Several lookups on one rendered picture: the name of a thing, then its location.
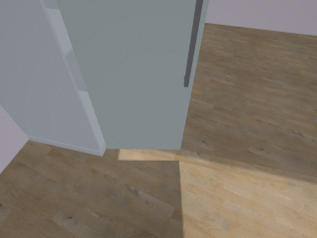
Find handle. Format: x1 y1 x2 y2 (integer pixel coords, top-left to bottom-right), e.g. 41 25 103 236
183 0 203 87

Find fridge door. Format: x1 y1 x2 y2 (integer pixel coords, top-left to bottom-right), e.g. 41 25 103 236
56 0 209 150

